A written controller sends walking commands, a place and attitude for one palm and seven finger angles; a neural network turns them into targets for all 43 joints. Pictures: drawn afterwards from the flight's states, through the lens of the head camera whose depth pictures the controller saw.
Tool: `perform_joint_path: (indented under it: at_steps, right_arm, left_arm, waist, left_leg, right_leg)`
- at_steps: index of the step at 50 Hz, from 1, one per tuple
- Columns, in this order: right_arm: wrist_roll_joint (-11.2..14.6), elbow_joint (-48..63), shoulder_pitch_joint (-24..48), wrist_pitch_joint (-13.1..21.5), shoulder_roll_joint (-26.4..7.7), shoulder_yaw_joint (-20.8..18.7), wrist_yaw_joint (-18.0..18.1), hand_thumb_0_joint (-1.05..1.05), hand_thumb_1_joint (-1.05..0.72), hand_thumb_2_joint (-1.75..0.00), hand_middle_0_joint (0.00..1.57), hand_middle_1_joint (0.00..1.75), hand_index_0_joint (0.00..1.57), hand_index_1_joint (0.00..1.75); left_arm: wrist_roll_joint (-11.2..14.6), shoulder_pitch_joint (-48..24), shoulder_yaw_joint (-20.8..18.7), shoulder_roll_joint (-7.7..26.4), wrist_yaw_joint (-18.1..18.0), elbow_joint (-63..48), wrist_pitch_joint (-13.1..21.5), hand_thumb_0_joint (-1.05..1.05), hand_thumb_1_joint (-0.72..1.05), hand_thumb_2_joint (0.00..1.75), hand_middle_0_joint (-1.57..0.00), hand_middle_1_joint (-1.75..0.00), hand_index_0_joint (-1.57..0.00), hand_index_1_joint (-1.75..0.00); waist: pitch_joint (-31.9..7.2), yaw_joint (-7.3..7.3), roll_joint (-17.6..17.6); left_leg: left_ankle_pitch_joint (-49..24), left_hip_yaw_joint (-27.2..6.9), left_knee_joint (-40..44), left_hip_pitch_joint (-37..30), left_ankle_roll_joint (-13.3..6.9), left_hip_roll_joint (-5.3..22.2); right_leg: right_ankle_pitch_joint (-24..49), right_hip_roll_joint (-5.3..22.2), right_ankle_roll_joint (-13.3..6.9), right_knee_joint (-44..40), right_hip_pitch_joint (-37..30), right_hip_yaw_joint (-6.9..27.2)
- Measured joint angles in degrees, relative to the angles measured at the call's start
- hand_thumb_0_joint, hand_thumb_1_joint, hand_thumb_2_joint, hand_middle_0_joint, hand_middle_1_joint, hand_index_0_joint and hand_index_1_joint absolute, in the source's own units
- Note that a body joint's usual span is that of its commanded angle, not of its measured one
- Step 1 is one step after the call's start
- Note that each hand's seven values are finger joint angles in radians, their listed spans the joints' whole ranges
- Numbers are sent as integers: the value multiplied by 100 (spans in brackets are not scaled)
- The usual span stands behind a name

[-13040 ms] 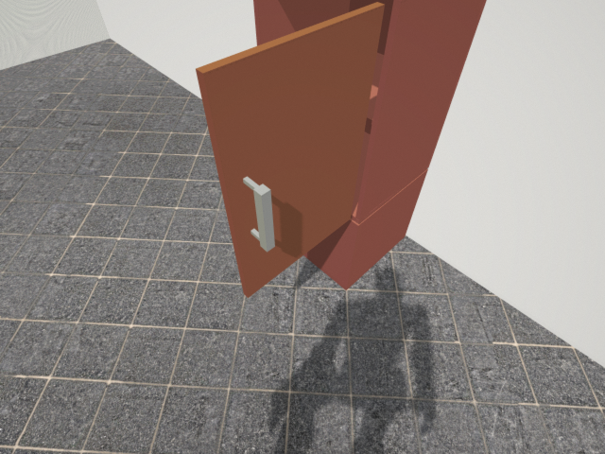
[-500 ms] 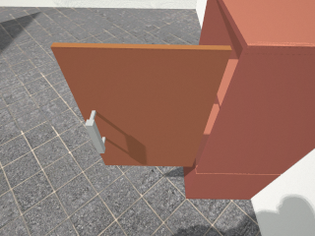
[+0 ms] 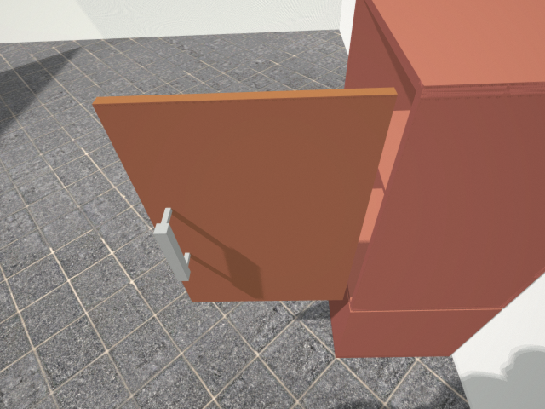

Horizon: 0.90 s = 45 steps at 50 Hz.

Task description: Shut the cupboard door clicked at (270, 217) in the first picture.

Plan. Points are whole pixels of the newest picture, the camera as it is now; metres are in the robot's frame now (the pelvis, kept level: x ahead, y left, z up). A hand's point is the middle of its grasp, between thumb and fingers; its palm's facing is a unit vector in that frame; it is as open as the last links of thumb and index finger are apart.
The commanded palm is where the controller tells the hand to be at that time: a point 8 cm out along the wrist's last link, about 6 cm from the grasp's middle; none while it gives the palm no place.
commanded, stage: come to a stop and stand still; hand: left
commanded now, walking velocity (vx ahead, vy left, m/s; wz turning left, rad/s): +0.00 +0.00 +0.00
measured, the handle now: (176, 245) +0.41 +0.21 -0.04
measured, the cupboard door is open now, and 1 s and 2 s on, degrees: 90 90 90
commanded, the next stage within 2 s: look again from close up in 0.24 s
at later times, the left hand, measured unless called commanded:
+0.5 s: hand out of the picture +0.02 +0.16 -0.17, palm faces -0.01 -0.98 -0.20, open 7.4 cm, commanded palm none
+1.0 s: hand out of the picture +0.02 +0.15 -0.17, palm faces -0.01 -0.98 -0.20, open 7.4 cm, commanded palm none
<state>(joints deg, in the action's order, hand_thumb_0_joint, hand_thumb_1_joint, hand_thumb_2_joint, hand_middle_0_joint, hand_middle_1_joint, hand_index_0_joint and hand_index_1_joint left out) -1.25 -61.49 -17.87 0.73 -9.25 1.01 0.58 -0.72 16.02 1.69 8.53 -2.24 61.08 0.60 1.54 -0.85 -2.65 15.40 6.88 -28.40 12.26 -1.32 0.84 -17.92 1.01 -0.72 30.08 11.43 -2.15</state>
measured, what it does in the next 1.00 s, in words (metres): stands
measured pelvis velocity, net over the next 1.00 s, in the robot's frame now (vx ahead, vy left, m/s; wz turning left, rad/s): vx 0.02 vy -0.01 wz -0.02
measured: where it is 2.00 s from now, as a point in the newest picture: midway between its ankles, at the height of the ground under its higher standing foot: outside the picture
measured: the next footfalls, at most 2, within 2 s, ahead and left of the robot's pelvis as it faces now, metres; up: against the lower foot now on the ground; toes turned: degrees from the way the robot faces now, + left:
none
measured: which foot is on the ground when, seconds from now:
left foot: down 0.00-1.00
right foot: down 0.00-1.00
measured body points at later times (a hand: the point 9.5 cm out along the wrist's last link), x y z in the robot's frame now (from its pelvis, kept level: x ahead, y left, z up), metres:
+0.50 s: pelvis +0.02 -0.01 +0.00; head +0.03 -0.01 +0.45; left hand +0.02 +0.21 -0.15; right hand +0.03 -0.23 -0.16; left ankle +0.00 +0.10 -0.74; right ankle -0.02 -0.11 -0.74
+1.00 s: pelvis +0.02 -0.01 +0.01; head +0.04 -0.02 +0.46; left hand +0.02 +0.21 -0.15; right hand +0.02 -0.23 -0.16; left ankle +0.00 +0.10 -0.74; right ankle -0.02 -0.11 -0.74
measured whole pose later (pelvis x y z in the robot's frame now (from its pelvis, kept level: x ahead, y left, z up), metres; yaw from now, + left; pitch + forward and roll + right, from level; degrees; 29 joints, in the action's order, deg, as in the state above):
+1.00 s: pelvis +0.02 -0.01 +0.01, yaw -1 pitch +0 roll +1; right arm -0.7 -65.5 -14.9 0.9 -8.3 0.6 1.5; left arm -0.8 16.7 1.4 8.4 -2.5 63.3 0.7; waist 2.8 0.3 0.5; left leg 14.3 7.6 -22.6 7.7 0.2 1.8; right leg -16.9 -0.4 -1.7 25.0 7.6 -1.4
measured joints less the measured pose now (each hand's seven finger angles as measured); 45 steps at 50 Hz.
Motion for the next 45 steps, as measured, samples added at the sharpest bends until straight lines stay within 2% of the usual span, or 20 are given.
perform_joint_path:
  at_steps: [23, 45]
  right_arm:
    - [34, -324, 342, 55, -8, -28, 71, 0, -91, -90, 20, 30, 20, 30]
    - [38, -426, 312, 33, 70, -19, 86, 0, -92, -90, 20, 30, 20, 30]
  left_arm:
    - [-13, 39, -5, -15, -9, 268, 11, 1, 91, 90, -20, -30, -20, -30]
    - [-6, 55, -18, -7, -15, 269, 29, 1, 91, 90, -20, -30, -20, -30]
  waist:
    - [58, 105, 270]
    - [100, 104, 306]
  left_leg:
    - [-36, 66, 386, -356, 73, 34]
    - [-92, 44, 562, -476, 142, 92]
  right_leg:
    - [32, -63, -32, -333, -299, 67]
    - [96, -135, -91, -544, -436, 45]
